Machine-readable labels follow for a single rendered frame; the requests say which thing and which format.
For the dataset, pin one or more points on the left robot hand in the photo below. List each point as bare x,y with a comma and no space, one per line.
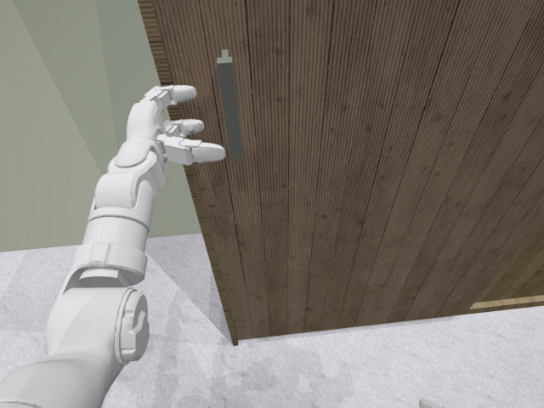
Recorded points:
145,121

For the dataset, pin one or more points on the handle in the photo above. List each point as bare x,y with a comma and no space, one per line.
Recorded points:
227,86

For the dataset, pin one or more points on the robot left upper arm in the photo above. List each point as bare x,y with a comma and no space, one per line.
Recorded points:
92,335

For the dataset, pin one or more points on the left robot forearm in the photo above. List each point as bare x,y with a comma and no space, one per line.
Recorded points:
112,253

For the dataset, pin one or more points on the wardrobe door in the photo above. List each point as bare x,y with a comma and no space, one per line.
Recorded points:
393,152
523,274

